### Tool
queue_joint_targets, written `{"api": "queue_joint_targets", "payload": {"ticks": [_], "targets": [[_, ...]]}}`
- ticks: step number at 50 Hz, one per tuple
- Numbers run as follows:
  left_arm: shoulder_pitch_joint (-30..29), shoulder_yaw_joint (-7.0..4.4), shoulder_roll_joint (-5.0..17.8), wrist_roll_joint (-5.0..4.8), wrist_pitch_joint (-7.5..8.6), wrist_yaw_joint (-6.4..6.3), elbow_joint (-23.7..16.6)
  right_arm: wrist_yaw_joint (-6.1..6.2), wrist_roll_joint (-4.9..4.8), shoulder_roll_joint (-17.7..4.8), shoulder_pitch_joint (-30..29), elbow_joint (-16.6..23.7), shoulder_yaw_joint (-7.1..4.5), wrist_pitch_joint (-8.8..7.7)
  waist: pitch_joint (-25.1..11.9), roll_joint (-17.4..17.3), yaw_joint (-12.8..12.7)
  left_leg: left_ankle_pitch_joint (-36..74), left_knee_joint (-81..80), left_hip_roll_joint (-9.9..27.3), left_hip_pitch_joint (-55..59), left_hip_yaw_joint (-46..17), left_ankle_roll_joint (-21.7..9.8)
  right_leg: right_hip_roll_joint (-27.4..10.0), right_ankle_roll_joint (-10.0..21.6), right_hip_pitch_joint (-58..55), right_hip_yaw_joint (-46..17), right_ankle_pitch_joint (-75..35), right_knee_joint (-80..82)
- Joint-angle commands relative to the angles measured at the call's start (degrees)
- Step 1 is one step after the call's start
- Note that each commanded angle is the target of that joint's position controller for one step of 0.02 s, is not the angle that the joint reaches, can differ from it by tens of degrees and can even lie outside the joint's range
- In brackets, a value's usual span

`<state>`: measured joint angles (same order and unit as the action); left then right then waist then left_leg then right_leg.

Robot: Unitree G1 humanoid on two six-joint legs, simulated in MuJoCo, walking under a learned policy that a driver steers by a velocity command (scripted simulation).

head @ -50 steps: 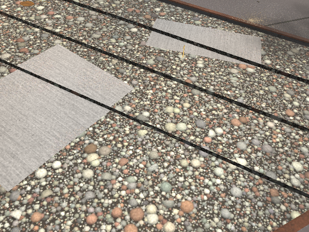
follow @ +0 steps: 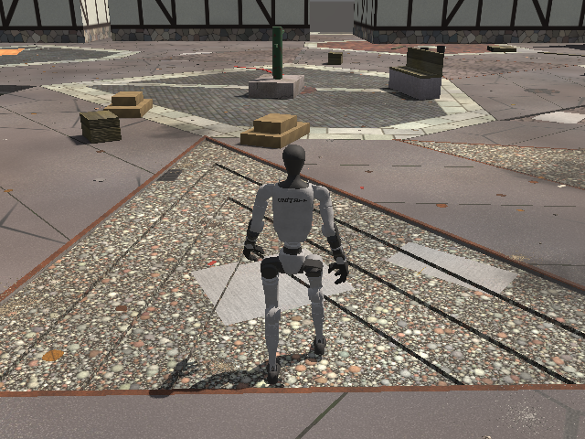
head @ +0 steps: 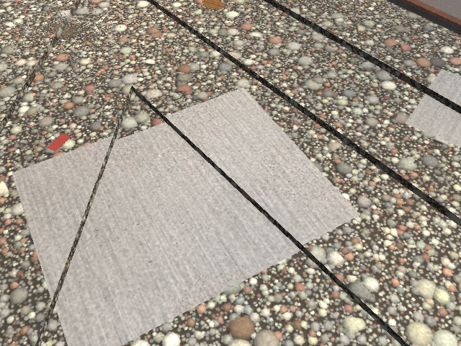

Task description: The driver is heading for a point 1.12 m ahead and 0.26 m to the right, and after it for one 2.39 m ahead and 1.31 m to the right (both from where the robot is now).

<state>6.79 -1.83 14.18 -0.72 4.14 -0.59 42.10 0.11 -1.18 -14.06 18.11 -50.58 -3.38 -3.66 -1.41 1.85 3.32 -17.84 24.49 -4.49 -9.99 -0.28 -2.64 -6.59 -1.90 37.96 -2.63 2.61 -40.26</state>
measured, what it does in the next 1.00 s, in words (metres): walks ahead: right foot, then left foot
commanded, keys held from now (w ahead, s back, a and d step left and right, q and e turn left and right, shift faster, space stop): w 0.60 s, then w+e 0.40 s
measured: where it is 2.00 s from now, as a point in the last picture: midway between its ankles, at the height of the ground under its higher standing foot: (272, 199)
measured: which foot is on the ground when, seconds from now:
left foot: down 0.00-0.10, up 0.12-0.62, down 0.64-1.00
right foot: up 0.00-0.06, down 0.08-0.64, up 0.66-1.00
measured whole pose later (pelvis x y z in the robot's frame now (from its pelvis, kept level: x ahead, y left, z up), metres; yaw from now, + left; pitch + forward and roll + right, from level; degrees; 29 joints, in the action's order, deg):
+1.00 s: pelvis +0.54 -0.02 +0.01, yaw -10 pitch +1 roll +2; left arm 8.2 -4.7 15.3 -1.2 2.1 0.4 48.5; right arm 0.5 0.8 -13.6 17.1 -54.6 -4.1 -5.2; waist 1.1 2.3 3.2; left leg -13.6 12.0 -2.6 0.7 11.2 -2.3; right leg -6.9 1.3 41.5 -3.5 -0.7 -47.8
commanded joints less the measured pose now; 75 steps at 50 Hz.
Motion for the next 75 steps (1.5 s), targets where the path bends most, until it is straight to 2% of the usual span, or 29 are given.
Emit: {"api": "queue_joint_targets", "payload": {"ticks": [1,4,5,6,7,8,10,14,21,27,29,31,32,33,34,35,38,45,52,56,58,59,60,61,62,63,65,69,75], "targets": [[-3.8,-1.3,4.7,0.09,1.0,0.93,-4.0,0.09,-0.7,-9.7,0.7,2.1,-2.42,-0.1,2.6,-4.3,-0.1,9.2,-7.7,16.5,-1.9,-11.6,-9.7,2.3,2.7,-6.4,2.1,1.3,6.4],[5.5,-3.08,7.5,0.38,1.49,1.23,-1.5,0.06,-0.04,-8.1,0.0,2.1,-1.74,0.68,-1.8,-5.0,-5.5,18.0,3.2,13.5,-1.8,-8.9,-6.0,4.6,6.1,-21.0,4.1,3.9,9.0],[15.6,-4.43,11.5,0.63,1.62,0.92,0.4,0.12,0.88,-5.0,-0.9,3.2,-0.6,0.59,-8.5,1.1,-9.5,14.9,20.6,8.7,-9.2,-3.6,-3.0,-3.0,9.3,-34.9,-5.2,1.1,9.5],[21.5,-5.83,16.6,1.03,1.33,1.35,2.3,0.06,0.37,-1.6,4.3,4.4,0.38,-0.69,-14.8,18.7,-8.2,-8.3,41.2,0.3,-30.1,0.1,1.1,-14.5,18.0,-52.9,-32.1,14.9,18.0],[22.1,-4.65,12.0,0.31,1.4,1.56,1.8,-0.06,0.31,-6.0,2.3,3.8,-0.62,-1.5,-14.7,13.2,-9.9,-13.5,48.9,2.1,-38.1,-6.4,1.1,-15.2,18.0,-55.1,-40.7,25.5,22.8],[18.0,-3.91,10.0,0.66,1.47,1.42,0.9,-0.08,-0.58,-8.4,-2.9,5.1,-1.36,-1.78,-8.1,8.2,-9.8,-8.5,50.4,4.8,-41.6,-6.4,0.2,-14.2,16.0,-49.7,-33.7,25.4,23.3],[10.6,-3.33,8.0,1.3,1.51,1.43,-0.1,0.6,0.5,-7.2,-7.5,6.1,-1.28,-1.58,-1.6,1.7,-6.7,-0.1,44.0,9.1,-37.1,-4.5,-0.3,-10.2,14.9,-36.4,-22.3,12.7,25.2],[9.4,-3.19,6.5,0.7,2.21,1.36,1.2,0.63,0.81,-4.9,-6.1,5.4,-1.42,-0.06,-1.2,2.9,-3.2,5.6,34.7,10.7,-30.3,-3.7,0.8,-6.8,14.4,-30.7,-12.2,-0.9,29.7],[14.6,-3.74,8.0,-0.3,1.6,0.21,5.6,-0.37,0.52,-2.3,-17.9,8.5,-0.43,-0.62,1.7,2.2,-6.2,22.7,12.9,9.0,-28.5,-1.3,2.4,-4.1,12.4,-32.6,-2.4,-6.3,31.5],[18.6,-4.13,8.9,-0.63,0.45,0.02,9.5,-2.16,-0.09,-3.0,-26.5,11.7,-0.11,-1.58,5.4,3.0,-8.3,18.6,4.8,7.3,-28.8,0.1,0.3,-7.7,12.2,-40.7,-3.1,-9.4,28.1],[17.6,-4.4,9.7,-0.65,0.05,-0.33,10.0,-2.62,-0.12,-4.4,-24.5,11.4,-0.6,-2.02,3.9,4.1,-6.4,14.7,3.0,5.9,-23.8,1.2,-1.6,-8.4,11.2,-42.8,-2.7,-18.9,24.4],[15.5,-4.15,9.5,-0.87,-0.34,-0.46,9.9,-2.08,0.35,-7.8,-12.0,7.6,-2.61,-2.25,-3.5,4.2,0.4,15.6,1.1,3.1,-4.1,3.4,-4.5,-5.2,9.2,-39.1,-0.3,-34.1,11.1],[14.0,-3.33,8.1,-0.13,-0.21,-0.43,8.6,-1.41,1.11,-11.5,-0.3,5.0,-3.93,-2.3,-11.4,1.1,5.3,17.5,3.9,11.1,15.3,-5.0,-8.1,-2.3,7.4,-26.8,1.0,-22.9,-3.9],[20.7,-1.06,1.0,-0.03,0.73,0.13,7.8,-1.21,1.5,-16.1,5.2,3.7,-4.94,-1.94,-20.4,-13.3,3.1,7.7,0.8,26.6,37.5,-30.9,-16.6,7.4,3.3,-2.5,2.6,13.3,-26.6],[19.2,-2.09,5.3,-1.12,1.85,0.37,9.0,-0.98,1.23,-10.8,5.9,3.6,-3.41,-1.61,-22.1,-13.1,4.4,3.0,-5.0,28.0,36.1,-39.1,-16.2,7.6,4.1,2.9,-6.0,30.0,-33.9],[13.7,-3.41,9.2,-2.49,2.26,0.43,7.3,-0.73,0.93,-8.2,0.8,3.9,-2.52,-1.58,-12.4,-10.6,3.8,3.1,-6.5,25.8,28.0,-29.3,-13.2,4.6,4.7,6.9,-5.8,26.1,-35.5],[10.5,-3.88,7.0,-1.18,0.91,-0.34,6.9,-1.05,1.73,-3.6,-8.4,4.2,-1.22,-2.47,-1.6,-7.0,-2.2,10.5,-13.2,19.8,7.1,-13.3,-9.0,-1.5,4.5,0.0,-4.0,14.8,-28.1],[6.7,-3.64,3.5,-0.71,-1.51,0.02,5.4,0.07,2.25,-6.1,-7.2,0.9,-2.06,-3.2,3.1,-5.1,-3.7,22.7,-17.8,17.6,2.0,2.1,-7.8,-1.4,2.8,2.4,-4.1,-0.3,-16.3],[-7.6,-1.87,1.8,-0.41,-1.65,2.63,-0.4,1.21,1.01,-8.9,-0.9,-1.6,-2.41,-1.09,7.8,-3.2,1.1,25.7,-16.6,19.9,12.6,8.8,-6.1,0.1,4.3,5.6,2.8,-2.9,0.5],[-6.8,-2.6,4.0,-0.56,-2.06,4.08,-3.1,1.78,0.4,-11.8,-1.4,-1.2,-3.18,0.84,4.1,-6.1,-2.0,51.7,-6.4,21.7,18.6,11.9,-4.1,4.8,7.5,-1.6,8.5,8.2,2.5],[2.6,-5.06,8.8,-0.86,-2.12,4.12,-1.0,2.09,0.62,-11.0,-0.1,-0.5,-2.82,1.63,-3.3,-3.5,-6.8,66.7,10.7,19.1,13.9,14.2,-1.9,10.7,11.1,-19.6,12.7,8.3,3.6],[10.9,-6.97,11.5,-1.05,-2.27,3.6,1.4,1.79,0.17,-10.8,0.9,-0.4,-2.32,1.03,-9.4,-1.9,-10.7,59.7,22.2,17.1,2.4,13.9,0.9,10.6,14.7,-39.0,9.6,2.2,7.2],[18.7,-8.86,15.6,-0.98,-3.35,2.28,2.6,0.85,0.56,-9.1,-2.9,1.6,-1.33,-0.34,-13.4,7.2,-15.0,27.3,44.4,10.5,-17.6,13.3,5.1,0.2,21.5,-58.5,-8.5,4.6,12.9],[19.4,-7.66,14.5,-1.26,-3.41,1.43,3.2,-0.61,2.41,-6.1,-4.5,2.6,-0.25,-2.63,-19.1,7.9,-12.4,-13.4,50.3,7.3,-23.4,1.8,3.8,-6.0,22.8,-62.8,-21.1,1.0,14.6],[17.7,-6.45,11.8,0.22,-2.91,1.81,2.1,-1.15,-0.51,-5.7,-10.5,5.8,-0.34,-3.77,-18.1,3.3,-11.4,-12.8,53.3,6.5,-29.0,-3.2,2.3,-8.6,24.4,-60.2,-30.1,11.2,21.7],[12.6,-6.26,11.3,1.21,-1.54,2.07,0.5,-1.05,-2.31,-7.1,-13.5,7.3,-0.6,-4.56,-10.9,0.8,-9.4,-8.6,50.2,7.7,-32.3,-4.5,2.1,-9.1,23.7,-52.6,-30.4,9.5,24.2],[4.8,-4.88,6.8,0.26,-0.66,1.38,-0.9,-0.46,-0.5,-7.8,-11.3,5.4,-1.08,-3.65,-5.2,1.1,-4.5,-4.7,41.4,12.0,-26.6,-4.7,3.6,-4.0,19.9,-39.5,-19.1,6.5,24.5],[1.7,-4.97,8.4,0.85,-1.44,-0.43,-2.9,-0.81,1.2,-5.3,-12.6,4.4,-0.87,-1.41,-2.0,1.6,-2.2,1.5,27.3,9.0,-16.1,-0.6,8.4,0.4,18.6,-22.1,-12.3,7.9,25.9],[2.8,-5.42,9.5,0.46,-1.82,-0.82,-2.3,-0.39,-0.83,-7.3,-16.8,5.4,-1.19,0.19,-1.3,6.5,-2.5,7.0,14.0,7.5,-6.4,-2.3,9.5,0.8,15.3,-16.2,-15.3,18.8,19.3]]}}
Next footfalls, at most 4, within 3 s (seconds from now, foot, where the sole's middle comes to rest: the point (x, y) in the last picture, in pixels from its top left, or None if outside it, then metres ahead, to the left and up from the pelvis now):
0.08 right None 0.21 -0.15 -0.77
0.64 left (204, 339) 0.52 0.08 -0.77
1.12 right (294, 245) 0.79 -0.21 -0.75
1.56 left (235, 192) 1.02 -0.04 -0.75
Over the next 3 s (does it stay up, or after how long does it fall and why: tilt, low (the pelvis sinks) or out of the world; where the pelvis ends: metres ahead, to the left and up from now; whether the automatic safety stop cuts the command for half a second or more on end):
stays up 1.38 -0.52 0.06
